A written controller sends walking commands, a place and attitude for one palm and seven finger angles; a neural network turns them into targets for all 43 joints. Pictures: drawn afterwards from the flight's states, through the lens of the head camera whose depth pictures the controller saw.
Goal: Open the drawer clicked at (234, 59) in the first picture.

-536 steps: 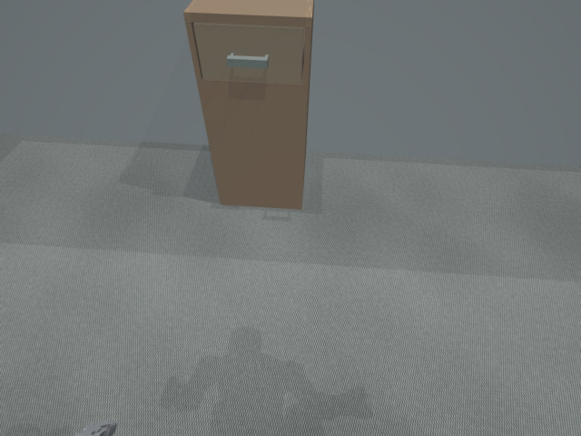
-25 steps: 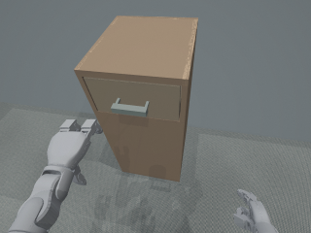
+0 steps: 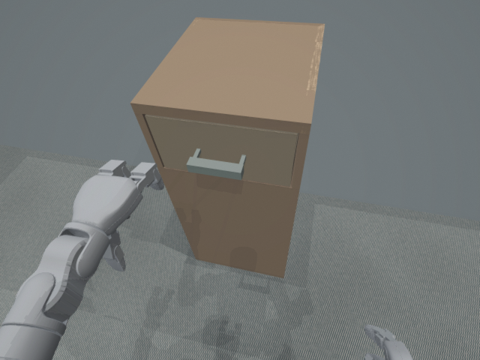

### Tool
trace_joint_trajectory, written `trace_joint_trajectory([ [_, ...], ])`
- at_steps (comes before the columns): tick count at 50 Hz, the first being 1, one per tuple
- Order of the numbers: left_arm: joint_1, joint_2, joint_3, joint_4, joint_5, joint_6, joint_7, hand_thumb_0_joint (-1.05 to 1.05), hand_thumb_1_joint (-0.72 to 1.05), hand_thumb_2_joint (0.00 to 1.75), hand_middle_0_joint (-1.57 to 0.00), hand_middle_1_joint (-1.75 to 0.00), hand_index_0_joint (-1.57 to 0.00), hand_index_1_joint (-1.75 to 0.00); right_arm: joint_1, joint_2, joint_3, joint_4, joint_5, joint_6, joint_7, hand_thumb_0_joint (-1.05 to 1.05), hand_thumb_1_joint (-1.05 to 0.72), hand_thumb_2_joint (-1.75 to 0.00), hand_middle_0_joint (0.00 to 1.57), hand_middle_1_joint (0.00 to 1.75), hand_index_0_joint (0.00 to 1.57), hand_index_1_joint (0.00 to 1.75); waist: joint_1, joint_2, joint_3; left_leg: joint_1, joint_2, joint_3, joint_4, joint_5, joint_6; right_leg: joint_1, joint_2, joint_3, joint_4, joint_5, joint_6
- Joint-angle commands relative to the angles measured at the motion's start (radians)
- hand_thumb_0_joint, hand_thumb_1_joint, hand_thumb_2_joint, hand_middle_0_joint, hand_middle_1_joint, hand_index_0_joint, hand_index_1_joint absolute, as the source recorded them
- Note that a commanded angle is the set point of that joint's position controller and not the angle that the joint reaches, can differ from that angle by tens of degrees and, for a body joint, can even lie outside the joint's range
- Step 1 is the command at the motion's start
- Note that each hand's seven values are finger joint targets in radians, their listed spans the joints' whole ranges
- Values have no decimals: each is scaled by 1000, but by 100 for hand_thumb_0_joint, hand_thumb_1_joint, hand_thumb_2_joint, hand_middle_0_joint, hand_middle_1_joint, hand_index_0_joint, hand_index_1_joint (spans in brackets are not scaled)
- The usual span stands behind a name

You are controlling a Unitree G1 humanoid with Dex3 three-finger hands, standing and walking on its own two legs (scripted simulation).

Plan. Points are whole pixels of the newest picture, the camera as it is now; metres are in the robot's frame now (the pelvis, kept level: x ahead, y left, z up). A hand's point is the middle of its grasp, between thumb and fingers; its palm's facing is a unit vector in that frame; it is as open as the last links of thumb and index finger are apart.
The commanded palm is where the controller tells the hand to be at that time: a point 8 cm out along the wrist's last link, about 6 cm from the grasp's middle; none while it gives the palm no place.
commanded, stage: raise the hand with hooked fingers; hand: left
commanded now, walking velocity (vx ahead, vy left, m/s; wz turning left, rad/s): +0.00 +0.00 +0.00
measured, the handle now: (217, 161) +0.53 +0.14 -0.04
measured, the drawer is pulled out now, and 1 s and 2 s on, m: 0.00 0.00 0.00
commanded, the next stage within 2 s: move the hooked fingers above the handle in 0.12 s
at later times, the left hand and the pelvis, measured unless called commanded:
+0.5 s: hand (145, 209) +0.32 +0.21 +0.07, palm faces -0.01 -0.05 -1.00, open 13.8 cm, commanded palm +0.31 +0.22 +0.12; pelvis -0.01 -0.02 +0.00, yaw +0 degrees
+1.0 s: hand (175, 186) +0.39 +0.18 +0.05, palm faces -0.04 -0.03 -1.00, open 13.8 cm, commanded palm +0.38 +0.19 +0.11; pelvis -0.01 -0.03 -0.01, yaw +0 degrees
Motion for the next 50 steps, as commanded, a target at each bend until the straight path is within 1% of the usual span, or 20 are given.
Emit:
trace_joint_trajectory([
  [1,-256,211,169,-205,-7,-16,88,0,-50,30,-30,-120,-30,-120,-98,-112,-48,-145,4,-52,-1,0,-90,-90,20,30,20,30,8,-14,-303,1,48,-95,-45,493,-81,204,18,38,9,209,-47],
  [5,-267,193,144,-190,-1,4,107,0,-50,30,-30,-120,-30,-120,-103,-112,-50,-137,7,-51,-1,0,-90,-90,20,30,20,30,2,7,-295,0,47,-90,-48,446,-81,189,17,36,6,176,-47],
  [9,-253,191,136,-200,2,22,102,0,-50,30,-30,-120,-30,-120,-113,-114,-51,-139,8,-50,-1,0,-90,-90,20,30,20,30,1,-8,-315,3,45,-88,-47,443,-77,205,20,42,5,181,-46],
  [10,-248,191,132,-183,2,27,98,0,-50,30,-30,-120,-30,-120,-112,-112,-46,-139,5,-49,-3,0,-90,-90,20,30,20,30,5,-15,-309,-10,41,-85,-52,426,-74,215,16,40,4,178,-47],
  [13,-311,165,93,-117,3,35,83,0,-50,30,-30,-120,-30,-120,-113,-113,-43,-132,12,-44,-11,0,-90,-90,20,30,20,30,-20,-72,-234,-49,36,-70,-58,330,-59,172,18,37,-12,136,-42],
  [19,-409,202,114,-71,21,6,90,0,-50,30,-30,-120,-30,-120,-102,-106,-41,-130,9,-53,-24,0,-90,-90,20,30,20,30,-15,-34,-298,-62,19,-60,-44,297,-48,208,15,58,-3,143,-43],
  [23,-471,184,92,19,23,-2,98,0,-50,30,-30,-120,-30,-120,-88,-102,-41,-125,12,-54,-32,0,-90,-90,20,30,20,30,-23,-72,-284,-101,12,-44,-37,248,-35,197,8,64,-7,124,-36],
  [24,-501,206,108,43,27,-4,101,0,-50,30,-30,-120,-30,-120,-83,-105,-42,-120,13,-54,-34,0,-90,-90,20,30,20,30,-28,-78,-281,-114,11,-46,-38,237,-35,196,9,67,-7,112,-36],
  [25,-495,219,119,71,34,-2,104,0,-50,30,-30,-120,-30,-120,-80,-103,-41,-120,13,-53,-36,0,-90,-90,20,30,20,30,-17,-78,-293,-128,8,-41,-37,227,-32,209,6,72,-4,105,-35],
  [26,-541,197,90,89,37,-3,105,0,-50,30,-30,-120,-30,-120,-78,-103,-41,-117,14,-53,-38,0,-90,-90,20,30,20,30,-33,-77,-287,-132,7,-39,-32,223,-31,194,4,70,-4,107,-34],
  [29,-569,206,94,101,39,-14,107,0,-50,30,-30,-120,-30,-120,-63,-106,-49,-120,14,-57,-39,0,-90,-90,20,30,20,30,-29,-52,-336,-134,3,-40,-21,244,-31,214,4,76,10,133,-36],
  [31,-600,189,73,127,39,-21,110,0,-50,30,-30,-120,-30,-120,-48,-106,-52,-113,12,-58,-40,0,-90,-90,20,30,20,30,-38,-61,-343,-138,4,-37,-12,240,-28,202,0,78,14,139,-34],
  [35,-585,203,94,162,40,-32,121,0,-50,30,-30,-120,-30,-120,-36,-110,-59,-112,11,-54,-39,0,-90,-90,20,30,20,30,-27,-73,-368,-173,1,-35,-4,256,-27,230,-2,87,30,175,-33],
  [37,-614,205,96,213,43,-27,132,0,-50,30,-30,-120,-30,-120,-24,-116,-60,-102,16,-52,-41,0,-90,-90,20,30,20,30,-41,-101,-341,-194,1,-32,0,228,-24,200,-1,85,28,149,-30],
  [38,-656,192,76,221,50,-28,137,0,-50,30,-30,-120,-30,-120,-20,-116,-61,-99,15,-51,-42,0,-90,-90,20,30,20,30,-47,-85,-340,-197,1,-32,2,221,-25,188,-3,86,30,138,-31],
  [40,-666,205,88,240,58,-27,152,0,-50,30,-30,-120,-30,-120,-7,-117,-66,-97,15,-52,-43,0,-90,-90,20,30,20,30,-41,-84,-369,-197,0,-33,5,219,-24,194,-2,87,37,127,-32],
  [42,-721,189,67,254,65,-28,165,0,-50,30,-30,-120,-30,-120,5,-117,-69,-89,15,-52,-44,0,-90,-90,20,30,20,30,-54,-59,-383,-187,-1,-31,14,222,-24,175,0,87,42,134,-33],
  [45,-796,190,58,326,76,-21,185,0,-50,30,-30,-120,-30,-120,28,-121,-72,-73,17,-52,-47,0,-90,-90,20,30,20,30,-74,-85,-376,-199,0,-36,19,197,-22,146,2,80,43,103,-31],
  [46,-816,171,40,348,77,-21,188,0,-50,30,-30,-120,-30,-120,36,-120,-72,-71,17,-53,-49,0,-90,-90,20,30,20,30,-76,-82,-383,-199,-1,-35,22,192,-21,141,2,79,46,99,-31],
  [50,-877,195,54,413,89,-20,208,0,-50,30,-30,-120,-30,-120,56,-122,-75,-60,13,-53,-52,0,-90,-90,20,30,20,30,-79,-78,-428,-209,-1,-34,31,213,-20,160,0,84,60,133,-32],
])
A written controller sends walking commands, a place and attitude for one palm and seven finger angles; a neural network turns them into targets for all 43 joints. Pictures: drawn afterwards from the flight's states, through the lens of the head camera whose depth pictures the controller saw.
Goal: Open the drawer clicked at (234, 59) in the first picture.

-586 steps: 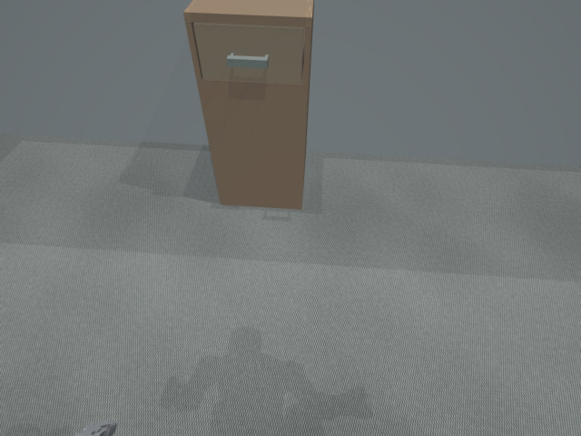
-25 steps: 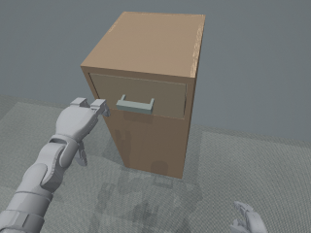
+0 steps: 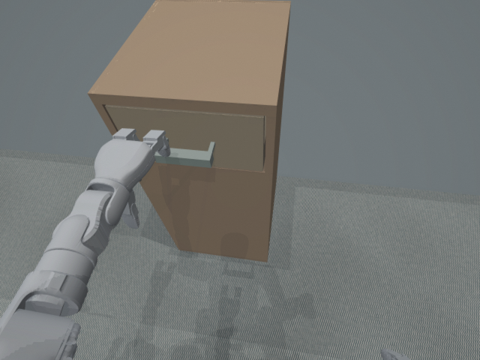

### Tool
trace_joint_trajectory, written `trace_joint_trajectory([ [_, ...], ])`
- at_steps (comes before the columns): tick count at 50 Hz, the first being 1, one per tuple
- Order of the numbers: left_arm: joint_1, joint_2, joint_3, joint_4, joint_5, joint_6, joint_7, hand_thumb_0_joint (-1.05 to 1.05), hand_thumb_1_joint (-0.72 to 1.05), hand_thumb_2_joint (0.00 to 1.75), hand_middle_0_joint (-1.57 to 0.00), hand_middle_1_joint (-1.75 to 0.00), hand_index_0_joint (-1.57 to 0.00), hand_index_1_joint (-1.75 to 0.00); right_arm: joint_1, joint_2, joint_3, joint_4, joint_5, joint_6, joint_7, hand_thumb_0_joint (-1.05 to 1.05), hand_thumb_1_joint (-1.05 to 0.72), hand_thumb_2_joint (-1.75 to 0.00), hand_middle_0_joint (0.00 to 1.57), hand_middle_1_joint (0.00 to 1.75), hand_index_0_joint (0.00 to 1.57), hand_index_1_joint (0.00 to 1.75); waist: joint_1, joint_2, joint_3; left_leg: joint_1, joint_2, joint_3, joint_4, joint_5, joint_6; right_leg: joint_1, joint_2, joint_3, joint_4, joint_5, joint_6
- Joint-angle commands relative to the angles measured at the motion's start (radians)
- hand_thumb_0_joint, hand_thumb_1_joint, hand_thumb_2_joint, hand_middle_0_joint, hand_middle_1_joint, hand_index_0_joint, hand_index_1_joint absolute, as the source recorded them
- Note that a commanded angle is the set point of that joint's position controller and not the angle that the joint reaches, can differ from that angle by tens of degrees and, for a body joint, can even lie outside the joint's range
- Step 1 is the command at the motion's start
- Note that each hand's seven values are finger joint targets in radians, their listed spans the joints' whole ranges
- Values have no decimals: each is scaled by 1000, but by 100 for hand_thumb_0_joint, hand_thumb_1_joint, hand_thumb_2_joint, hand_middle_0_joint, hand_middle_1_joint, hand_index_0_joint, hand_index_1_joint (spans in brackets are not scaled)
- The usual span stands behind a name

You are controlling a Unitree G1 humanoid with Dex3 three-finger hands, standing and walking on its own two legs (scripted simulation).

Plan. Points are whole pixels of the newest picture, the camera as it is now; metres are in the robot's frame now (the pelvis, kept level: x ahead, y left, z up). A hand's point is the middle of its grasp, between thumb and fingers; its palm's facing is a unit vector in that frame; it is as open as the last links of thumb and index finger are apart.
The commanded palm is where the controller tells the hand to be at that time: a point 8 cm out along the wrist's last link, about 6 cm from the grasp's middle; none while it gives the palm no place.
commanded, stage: move the hooked fingers above the handle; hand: left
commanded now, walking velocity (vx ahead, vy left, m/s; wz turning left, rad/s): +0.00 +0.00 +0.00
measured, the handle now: (186, 150) +0.54 +0.16 -0.03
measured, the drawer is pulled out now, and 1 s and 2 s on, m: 0.00 0.00 0.00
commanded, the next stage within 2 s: lower the fingers behind the handle in 1.42 s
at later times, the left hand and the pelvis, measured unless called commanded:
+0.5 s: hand (159, 158) +0.46 +0.19 +0.04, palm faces -0.04 -0.02 -1.00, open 13.8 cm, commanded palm +0.45 +0.20 +0.10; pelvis +0.01 +0.01 -0.01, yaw +0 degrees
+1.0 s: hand (173, 148) +0.50 +0.17 +0.03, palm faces -0.04 -0.02 -1.00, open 13.7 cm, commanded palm +0.47 +0.19 +0.09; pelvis +0.02 +0.01 -0.01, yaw -1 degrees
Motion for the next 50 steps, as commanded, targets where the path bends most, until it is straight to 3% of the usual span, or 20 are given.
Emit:
trace_joint_trajectory([
  [1,-437,240,136,-120,0,3,67,0,-50,30,-30,-120,-30,-120,8,-112,-43,-108,-1,-38,-5,0,-90,-90,20,30,20,30,-1,-61,-385,-42,-19,-32,-57,243,10,341,-10,85,-36,175,4],
  [5,-430,231,134,-64,10,10,72,0,-50,30,-30,-120,-30,-120,16,-113,-44,-108,-2,-31,0,0,-90,-90,20,30,20,30,2,-67,-402,-59,-19,-29,-50,276,8,347,-6,81,-20,223,3],
  [6,-435,194,102,-48,9,16,71,0,-50,30,-30,-120,-30,-120,17,-113,-43,-111,-1,-30,2,0,-90,-90,20,30,20,30,-6,-64,-389,-59,-19,-27,-47,271,9,331,-6,79,-21,221,4],
  [9,-455,211,118,-24,14,19,74,0,-50,30,-30,-120,-30,-120,23,-119,-45,-111,0,-25,3,0,-90,-90,20,30,20,30,-10,-85,-389,-71,-20,-30,-42,280,11,327,-1,75,-16,226,2],
  [13,-567,175,66,-12,28,16,89,0,-50,30,-30,-120,-30,-120,46,-117,-46,-101,-3,-25,1,0,-90,-90,20,30,20,30,-40,-64,-385,-55,-15,-34,-34,259,10,272,-1,69,-13,195,3],
  [17,-627,202,87,9,38,12,116,0,-50,30,-30,-120,-30,-120,69,-116,-51,-86,-8,-29,-3,0,-90,-90,20,30,20,30,-49,-34,-442,-36,-18,-39,-12,281,10,258,3,68,3,207,2],
  [19,-690,141,37,30,39,20,128,0,-50,30,-30,-120,-30,-120,81,-114,-53,-77,-10,-31,1,0,-90,-90,20,30,20,30,-76,-31,-432,-16,-15,-51,1,304,5,206,8,54,8,203,0],
  [20,-685,149,47,59,40,26,135,0,-50,30,-30,-120,-30,-120,91,-116,-55,-71,-12,-33,2,0,-90,-90,20,30,20,30,-71,-24,-437,-19,-14,-48,5,301,5,202,9,57,10,199,0],
  [23,-730,155,46,148,44,57,148,0,-50,30,-30,-120,-30,-120,108,-124,-49,-55,-12,-32,3,0,-90,-90,20,30,20,30,-92,-62,-410,-54,-14,-53,9,275,6,179,13,52,12,188,3],
  [25,-758,177,61,159,52,66,153,0,-50,30,-30,-120,-30,-120,117,-128,-50,-53,-15,-33,3,0,-90,-90,20,30,20,30,-91,-42,-461,-54,-15,-53,20,306,5,194,13,56,28,218,2],
  [26,-761,146,37,166,54,70,152,0,-50,30,-30,-120,-30,-120,122,-124,-51,-55,-18,-32,5,0,-90,-90,20,30,20,30,-90,-27,-486,-40,-15,-54,26,333,2,191,15,53,36,235,1],
  [28,-762,116,22,192,55,77,150,0,-50,30,-30,-120,-30,-120,138,-124,-54,-51,-20,-31,9,0,-90,-90,20,30,20,30,-95,-28,-498,-25,-9,-58,41,385,-2,175,18,46,46,261,0],
  [32,-758,156,58,225,57,81,146,0,-50,30,-30,-120,-30,-120,153,-132,-52,-49,-23,-24,14,0,-90,-90,20,30,20,30,-93,-53,-505,-58,-4,-56,52,418,1,190,21,49,59,301,3],
  [35,-802,100,12,228,64,83,155,0,-50,30,-30,-120,-30,-120,164,-130,-56,-45,-26,-23,18,0,-90,-90,20,30,20,30,-112,-21,-495,-45,0,-62,64,433,-3,138,24,45,63,285,1],
  [38,-794,147,55,231,69,93,173,0,-50,30,-30,-120,-30,-120,178,-136,-58,-39,-31,-21,21,0,-90,-90,20,30,20,30,-107,-42,-531,-46,3,-60,72,446,-1,158,26,47,71,301,3],
  [41,-769,140,51,253,66,109,176,0,-50,30,-30,-120,-30,-120,173,-135,-57,-37,-26,-16,22,0,-90,-90,20,30,20,30,-101,-42,-499,-73,-1,-56,59,399,1,163,25,46,60,275,2],
  [42,-794,123,33,246,63,113,177,0,-50,30,-30,-120,-30,-120,171,-134,-56,-37,-26,-16,23,0,-90,-90,20,30,20,30,-114,-50,-485,-74,0,-54,56,381,4,160,25,46,52,271,4],
  [45,-797,176,63,242,64,118,174,0,-50,30,-30,-120,-30,-120,164,-136,-51,-43,-22,-12,16,0,-90,-90,20,30,20,30,-104,-59,-498,-106,-8,-45,45,330,11,210,20,58,46,265,6],
  [47,-796,185,61,256,69,124,168,0,-50,30,-30,-120,-30,-120,154,-135,-46,-45,-17,-14,10,0,-90,-90,20,30,20,30,-106,-40,-454,-128,-8,-41,34,285,11,195,19,58,40,231,4],
  [50,-770,199,81,236,66,111,165,0,-50,30,-30,-120,-30,-120,155,-132,-47,-56,-19,-17,7,0,-90,-90,20,30,20,30,-89,-42,-507,-110,-10,-39,36,307,13,232,18,61,46,255,4],
])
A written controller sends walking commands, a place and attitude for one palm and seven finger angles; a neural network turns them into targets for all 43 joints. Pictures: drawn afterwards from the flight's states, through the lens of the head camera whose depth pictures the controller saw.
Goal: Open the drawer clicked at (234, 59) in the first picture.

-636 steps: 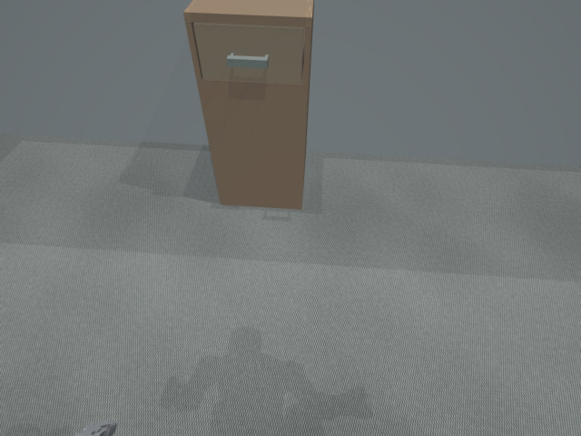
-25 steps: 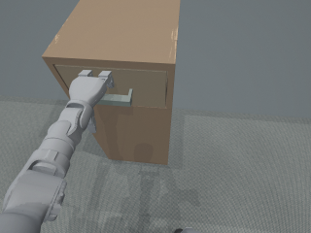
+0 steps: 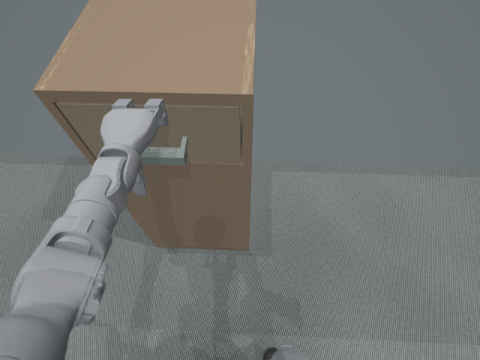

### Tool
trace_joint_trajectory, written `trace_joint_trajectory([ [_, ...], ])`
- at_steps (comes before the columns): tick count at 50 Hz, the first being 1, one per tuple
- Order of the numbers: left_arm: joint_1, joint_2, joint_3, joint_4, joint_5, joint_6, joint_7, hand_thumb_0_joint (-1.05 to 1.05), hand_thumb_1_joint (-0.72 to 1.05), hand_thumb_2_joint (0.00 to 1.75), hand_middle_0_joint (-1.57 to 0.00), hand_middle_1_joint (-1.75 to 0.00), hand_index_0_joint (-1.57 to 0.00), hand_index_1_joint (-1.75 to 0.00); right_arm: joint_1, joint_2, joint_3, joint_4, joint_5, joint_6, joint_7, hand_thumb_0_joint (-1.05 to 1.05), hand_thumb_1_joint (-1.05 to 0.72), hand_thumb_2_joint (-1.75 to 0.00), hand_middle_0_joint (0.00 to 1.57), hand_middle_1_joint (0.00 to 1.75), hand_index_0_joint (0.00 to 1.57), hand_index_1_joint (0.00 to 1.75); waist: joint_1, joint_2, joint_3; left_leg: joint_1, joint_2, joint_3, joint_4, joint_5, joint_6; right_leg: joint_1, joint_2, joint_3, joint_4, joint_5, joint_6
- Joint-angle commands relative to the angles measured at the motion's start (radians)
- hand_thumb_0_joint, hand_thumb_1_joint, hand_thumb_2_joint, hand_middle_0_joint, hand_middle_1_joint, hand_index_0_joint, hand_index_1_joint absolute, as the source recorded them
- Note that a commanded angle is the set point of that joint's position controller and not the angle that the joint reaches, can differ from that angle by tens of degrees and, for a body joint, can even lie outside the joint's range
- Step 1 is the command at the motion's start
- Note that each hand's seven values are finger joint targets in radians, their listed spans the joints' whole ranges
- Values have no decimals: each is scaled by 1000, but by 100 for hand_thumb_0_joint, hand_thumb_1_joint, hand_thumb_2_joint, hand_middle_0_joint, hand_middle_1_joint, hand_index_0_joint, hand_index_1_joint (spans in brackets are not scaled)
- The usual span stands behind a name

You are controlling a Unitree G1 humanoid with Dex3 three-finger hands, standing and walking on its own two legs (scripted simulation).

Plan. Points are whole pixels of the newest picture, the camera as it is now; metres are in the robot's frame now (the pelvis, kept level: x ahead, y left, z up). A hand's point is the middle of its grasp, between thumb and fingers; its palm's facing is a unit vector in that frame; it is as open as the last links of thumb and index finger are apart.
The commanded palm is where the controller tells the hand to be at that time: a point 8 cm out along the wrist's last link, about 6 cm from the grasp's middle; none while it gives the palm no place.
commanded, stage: move the hooked fingers above the handle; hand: left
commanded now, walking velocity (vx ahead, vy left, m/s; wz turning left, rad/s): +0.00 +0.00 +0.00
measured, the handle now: (156, 147) +0.53 +0.16 -0.02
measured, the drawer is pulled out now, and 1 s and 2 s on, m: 0.00 0.00 0.00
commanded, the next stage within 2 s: lower the fingers behind the handle in 0.42 s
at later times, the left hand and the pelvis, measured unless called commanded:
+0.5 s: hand (139, 148) +0.48 +0.17 +0.04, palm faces -0.05 -0.02 -1.00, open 13.8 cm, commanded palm +0.46 +0.18 +0.10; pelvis +0.00 +0.00 +0.00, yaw +1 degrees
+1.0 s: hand (141, 162) +0.47 +0.17 +0.01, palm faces -0.05 -0.01 -1.00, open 13.8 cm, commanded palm +0.46 +0.18 +0.07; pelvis +0.00 +0.00 -0.01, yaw +1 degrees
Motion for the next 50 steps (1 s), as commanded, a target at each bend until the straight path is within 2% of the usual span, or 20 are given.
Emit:
trace_joint_trajectory([
  [1,-419,253,88,-173,-4,15,27,0,-50,30,-30,-120,-30,-120,70,-145,-49,-91,3,-28,-15,0,-90,-90,20,30,20,30,9,-37,-418,57,-15,-52,-66,365,-4,381,13,46,-29,288,-10],
  [4,-415,223,69,-169,-13,4,16,0,-50,30,-30,-120,-30,-120,68,-145,-51,-97,5,-34,-17,0,-90,-90,20,30,20,30,-1,-68,-399,56,-15,-53,-67,340,-1,370,14,45,-40,266,-9],
  [10,-447,234,76,-251,-13,-44,24,0,-50,30,-30,-120,-30,-120,76,-141,-60,-94,-3,-42,-20,0,-90,-90,20,30,20,30,0,-22,-460,105,-14,-58,-51,389,-3,374,10,51,-29,300,-8],
  [13,-428,213,63,-199,-9,-29,37,0,-50,30,-30,-120,-30,-120,73,-144,-57,-83,0,-40,-16,0,-90,-90,20,30,20,30,-9,-53,-393,81,-14,-63,-55,364,-6,332,14,38,-33,268,-8],
  [15,-490,221,61,-220,-9,-25,46,0,-50,30,-30,-120,-30,-120,74,-147,-57,-78,0,-43,-15,0,-90,-90,20,30,20,30,-21,-43,-403,81,-15,-63,-54,348,-4,333,11,45,-36,259,-7],
  [16,-479,240,76,-214,-2,-21,48,0,-50,30,-30,-120,-30,-120,73,-145,-57,-77,-2,-42,-15,0,-90,-90,20,30,20,30,-10,-16,-425,90,-18,-63,-52,362,-6,338,12,44,-30,264,-10],
  [17,-494,204,45,-226,-6,-18,47,0,-50,30,-30,-120,-30,-120,73,-142,-58,-78,-3,-42,-14,0,-90,-90,20,30,20,30,-18,-13,-442,105,-18,-63,-48,375,-6,342,12,45,-30,279,-9],
  [21,-473,181,38,-212,-16,-12,34,0,-50,30,-30,-120,-30,-120,78,-140,-60,-76,-5,-40,-10,0,-90,-90,20,30,20,30,-14,-11,-452,130,-15,-65,-43,429,-9,344,14,39,-27,313,-9],
  [22,-455,213,67,-198,-15,-10,31,0,-50,30,-30,-120,-30,-120,78,-143,-59,-73,-4,-39,-11,0,-90,-90,20,30,20,30,-8,-38,-443,114,-13,-64,-45,424,-7,359,14,39,-27,318,-8],
  [25,-449,220,70,-200,-14,-11,26,0,-50,30,-30,-120,-30,-120,71,-145,-57,-80,-5,-34,-12,0,-90,-90,20,30,20,30,-4,-49,-443,93,-15,-59,-48,425,-4,379,13,44,-25,339,-7],
  [26,-417,253,102,-198,-9,-12,26,0,-50,30,-30,-120,-30,-120,70,-145,-56,-80,-5,-32,-13,0,-90,-90,20,30,20,30,13,-42,-452,86,-16,-54,-48,433,-5,396,12,46,-20,351,-8],
  [31,-349,205,74,-176,-9,-13,24,0,-50,30,-30,-120,-30,-120,66,-144,-56,-90,-4,-29,-10,0,-90,-90,20,30,20,30,13,-68,-418,53,-17,-47,-46,411,-4,387,13,47,-20,349,-7],
  [32,-366,195,62,-180,-8,-15,25,0,-50,30,-30,-120,-30,-120,65,-144,-57,-88,-3,-30,-10,0,-90,-90,20,30,20,30,1,-75,-401,52,-15,-48,-46,394,-4,370,13,45,-24,335,-7],
  [34,-373,216,83,-193,-8,-27,29,0,-50,30,-30,-120,-30,-120,66,-146,-58,-88,-3,-30,-11,0,-90,-90,20,30,20,30,2,-87,-412,43,-18,-51,-39,389,-1,375,13,49,-20,332,-8],
  [37,-396,232,96,-250,7,-52,52,0,-50,30,-30,-120,-30,-120,76,-139,-65,-83,-14,-33,-10,0,-90,-90,20,30,20,30,8,-10,-477,82,-15,-54,-17,441,-6,359,12,51,5,354,-10],
  [38,-381,233,103,-243,9,-54,60,0,-50,30,-30,-120,-30,-120,77,-138,-65,-82,-15,-34,-9,0,-90,-90,20,30,20,30,12,-17,-478,79,-14,-58,-12,450,-8,350,13,48,12,349,-10],
  [41,-391,205,85,-209,11,-46,85,0,-50,30,-30,-120,-30,-120,80,-140,-68,-66,-18,-35,-4,0,-90,-90,20,30,20,30,-9,-20,-445,69,-12,-64,3,430,-10,291,16,40,16,315,-10],
  [44,-424,181,69,-209,10,-35,103,0,-50,30,-30,-120,-30,-120,75,-140,-69,-64,-20,-37,1,0,-90,-90,20,30,20,30,-22,-20,-463,70,-13,-68,17,422,-10,277,18,38,21,304,-10],
  [48,-435,189,62,-144,17,-6,108,0,-50,30,-30,-120,-30,-120,79,-147,-63,-55,-16,-38,-1,0,-90,-90,20,30,20,30,-32,-32,-420,11,-18,-64,15,336,-7,258,16,40,20,257,-8],
  [50,-456,204,72,-133,15,-5,106,0,-50,30,-30,-120,-30,-120,88,-150,-62,-53,-17,-42,-4,0,-90,-90,20,30,20,30,-35,-45,-443,5,-18,-68,23,324,-4,260,16,42,27,245,-7],
])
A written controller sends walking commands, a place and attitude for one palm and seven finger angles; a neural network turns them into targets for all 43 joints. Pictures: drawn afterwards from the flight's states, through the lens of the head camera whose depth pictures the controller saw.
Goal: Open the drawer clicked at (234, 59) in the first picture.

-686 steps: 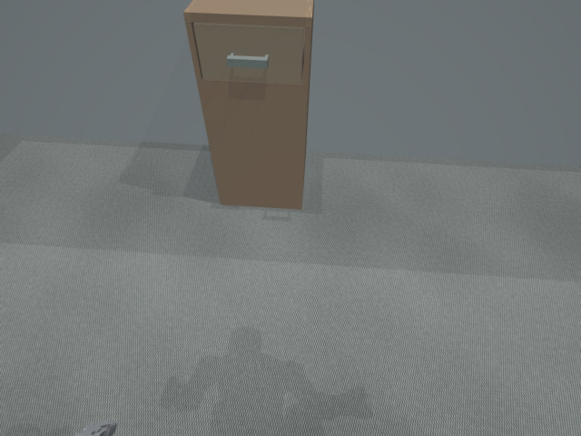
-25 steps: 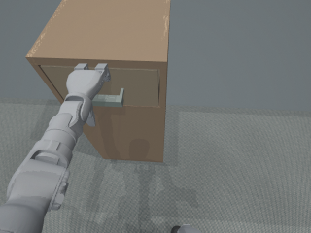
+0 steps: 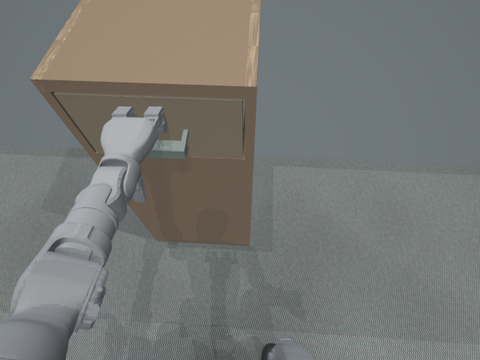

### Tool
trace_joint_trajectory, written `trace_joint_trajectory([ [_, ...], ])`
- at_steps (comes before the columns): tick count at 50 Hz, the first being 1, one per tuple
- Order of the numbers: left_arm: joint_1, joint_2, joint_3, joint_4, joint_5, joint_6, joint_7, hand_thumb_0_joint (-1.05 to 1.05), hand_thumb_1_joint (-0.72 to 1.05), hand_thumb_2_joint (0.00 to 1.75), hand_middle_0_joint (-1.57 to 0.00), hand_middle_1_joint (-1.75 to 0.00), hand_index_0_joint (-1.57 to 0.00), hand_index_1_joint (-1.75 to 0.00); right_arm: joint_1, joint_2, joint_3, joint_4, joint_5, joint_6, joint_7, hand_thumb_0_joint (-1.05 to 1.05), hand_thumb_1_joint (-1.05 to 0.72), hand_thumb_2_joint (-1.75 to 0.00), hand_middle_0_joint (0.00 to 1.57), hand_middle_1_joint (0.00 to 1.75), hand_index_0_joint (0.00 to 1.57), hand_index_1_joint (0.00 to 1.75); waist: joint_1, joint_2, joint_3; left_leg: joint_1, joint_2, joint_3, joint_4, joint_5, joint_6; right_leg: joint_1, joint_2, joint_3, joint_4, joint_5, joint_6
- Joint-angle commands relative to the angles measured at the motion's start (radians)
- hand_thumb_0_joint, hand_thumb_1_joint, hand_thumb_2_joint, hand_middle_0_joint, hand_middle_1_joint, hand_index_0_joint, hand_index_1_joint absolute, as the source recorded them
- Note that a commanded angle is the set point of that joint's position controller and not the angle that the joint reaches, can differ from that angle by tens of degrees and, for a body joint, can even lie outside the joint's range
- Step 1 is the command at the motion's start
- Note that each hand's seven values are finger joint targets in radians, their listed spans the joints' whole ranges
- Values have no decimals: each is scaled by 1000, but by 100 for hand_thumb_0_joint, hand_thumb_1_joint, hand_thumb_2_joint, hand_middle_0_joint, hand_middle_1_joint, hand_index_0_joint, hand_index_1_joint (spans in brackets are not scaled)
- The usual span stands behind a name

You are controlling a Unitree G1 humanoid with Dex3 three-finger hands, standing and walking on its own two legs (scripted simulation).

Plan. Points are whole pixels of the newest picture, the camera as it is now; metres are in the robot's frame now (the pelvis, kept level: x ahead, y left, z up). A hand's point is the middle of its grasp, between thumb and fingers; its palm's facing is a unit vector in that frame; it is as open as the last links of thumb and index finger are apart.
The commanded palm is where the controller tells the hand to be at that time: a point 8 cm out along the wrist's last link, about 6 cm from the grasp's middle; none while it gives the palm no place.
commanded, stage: lower the fingers behind the handle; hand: left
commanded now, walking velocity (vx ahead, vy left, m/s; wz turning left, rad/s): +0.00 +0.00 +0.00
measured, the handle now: (156, 140) +0.53 +0.16 -0.01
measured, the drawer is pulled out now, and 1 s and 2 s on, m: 0.00 0.00 0.00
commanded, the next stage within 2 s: close the thumb around the handle in 1.12 s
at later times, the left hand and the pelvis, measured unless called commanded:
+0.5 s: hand (149, 163) +0.48 +0.17 -0.02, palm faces -0.08 -0.03 -1.00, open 13.8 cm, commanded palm +0.46 +0.18 +0.04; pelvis -0.01 +0.00 -0.02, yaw +0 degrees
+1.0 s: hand (149, 165) +0.48 +0.17 -0.03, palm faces -0.07 -0.03 -1.00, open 13.8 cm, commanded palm +0.46 +0.18 +0.03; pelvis -0.01 +0.00 -0.03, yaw +0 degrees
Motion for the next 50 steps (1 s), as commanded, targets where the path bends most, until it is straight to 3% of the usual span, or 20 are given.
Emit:
trace_joint_trajectory([
  [1,-481,234,83,-158,-3,13,41,0,-50,30,-30,-120,-30,-120,113,-147,-45,-63,1,-26,-12,0,-90,-90,20,30,20,30,-32,-28,-434,69,-24,-48,-47,345,3,336,17,63,-32,274,-2],
  [4,-485,203,65,-167,-3,-2,34,0,-50,30,-30,-120,-30,-120,125,-142,-48,-66,-6,-32,-14,0,-90,-90,20,30,20,30,-37,-14,-483,94,-20,-56,-23,405,0,321,20,57,-8,313,-3],
  [6,-435,231,89,-120,-10,0,30,0,-50,30,-30,-120,-30,-120,128,-149,-45,-61,-6,-30,-13,0,-90,-90,20,30,20,30,-32,-36,-447,48,-20,-48,-14,369,3,314,20,62,-5,300,0],
  [11,-447,254,106,-140,1,-11,44,0,-50,30,-30,-120,-30,-120,137,-153,-46,-63,-8,-34,-12,0,-90,-90,20,30,20,30,-34,-43,-470,7,-18,-49,12,357,5,301,18,66,21,301,1],
  [12,-431,275,122,-140,4,-10,50,0,-50,30,-30,-120,-30,-120,137,-155,-46,-62,-11,-33,-10,0,-90,-90,20,30,20,30,-24,-20,-485,7,-20,-49,19,368,4,298,19,67,29,306,-1],
  [15,-410,230,93,-105,10,4,61,0,-50,30,-30,-120,-30,-120,145,-153,-48,-54,-10,-29,-4,0,-90,-90,20,30,20,30,-28,-17,-468,6,-15,-56,29,374,-3,252,22,56,39,285,-2],
  [16,-426,204,72,-109,8,8,63,0,-50,30,-30,-120,-30,-120,144,-151,-49,-55,-9,-30,-2,0,-90,-90,20,30,20,30,-41,-16,-460,9,-12,-58,32,361,-2,233,23,54,37,270,-2],
  [19,-478,213,80,-134,1,0,67,0,-50,30,-30,-120,-30,-120,151,-152,-52,-49,-11,-34,-5,0,-90,-90,20,30,20,30,-58,-40,-490,6,-13,-67,51,352,4,231,23,57,45,268,-1],
  [21,-462,210,74,-105,1,5,68,0,-50,30,-30,-120,-30,-120,154,-154,-50,-44,-12,-33,-5,0,-90,-90,20,30,20,30,-56,-17,-462,-11,-15,-64,52,323,2,206,21,56,47,239,0],
  [23,-480,258,110,-134,4,-3,75,0,-50,30,-30,-120,-30,-120,157,-159,-48,-43,-16,-36,-6,0,-90,-90,20,30,20,30,-46,-5,-498,-14,-15,-65,62,326,4,215,21,59,61,243,-1],
  [25,-486,264,113,-149,14,-10,82,0,-50,30,-30,-120,-30,-120,157,-154,-47,-45,-20,-35,-6,0,-90,-90,20,30,20,30,-45,13,-536,-3,-12,-74,80,366,0,203,21,57,85,265,-3],
  [27,-446,244,109,-122,14,-5,88,0,-50,30,-30,-120,-30,-120,154,-153,-47,-41,-22,-34,-1,0,-90,-90,20,30,20,30,-38,21,-510,-14,-11,-70,93,377,-4,179,23,51,94,265,-4],
  [31,-419,235,113,-121,12,3,99,0,-50,30,-30,-120,-30,-120,157,-154,-50,-42,-24,-31,5,0,-90,-90,20,30,20,30,-37,-8,-536,-28,-9,-71,109,388,-3,189,24,52,106,282,-1],
  [34,-435,212,96,-118,13,14,103,0,-50,30,-30,-120,-30,-120,152,-151,-51,-38,-22,-29,5,0,-90,-90,20,30,20,30,-53,-24,-518,-47,-9,-70,116,378,0,181,24,54,105,287,0],
  [37,-418,225,101,-126,7,14,96,0,-50,30,-30,-120,-30,-120,153,-153,-49,-41,-21,-25,4,0,-90,-90,20,30,20,30,-41,-13,-523,-49,-11,-70,115,355,-1,186,23,54,107,269,0],
  [38,-441,226,94,-131,8,16,96,0,-50,30,-30,-120,-30,-120,148,-153,-47,-42,-19,-25,2,0,-90,-90,20,30,20,30,-53,-11,-507,-57,-11,-68,114,335,1,178,23,56,102,259,1],
  [41,-436,222,88,-116,7,22,92,0,-50,30,-30,-120,-30,-120,150,-152,-44,-43,-17,-26,1,0,-90,-90,20,30,20,30,-47,7,-500,-54,-12,-69,109,325,0,168,22,52,102,240,-1],
  [44,-461,230,89,-103,1,28,85,0,-50,30,-30,-120,-30,-120,150,-153,-41,-41,-15,-28,-4,0,-90,-90,20,30,20,30,-67,-30,-491,-76,-13,-69,113,306,5,173,21,56,98,239,3],
  [48,-433,270,113,-98,-1,26,73,0,-50,30,-30,-120,-30,-120,151,-156,-37,-45,-15,-28,-8,0,-90,-90,20,30,20,30,-48,-25,-500,-93,-18,-61,111,295,7,204,19,63,100,245,3],
  [50,-445,261,108,-136,0,10,70,0,-50,30,-30,-120,-30,-120,154,-153,-39,-51,-16,-31,-8,0,-90,-90,20,30,20,30,-42,7,-531,-68,-16,-65,114,327,4,205,19,62,108,264,1],
])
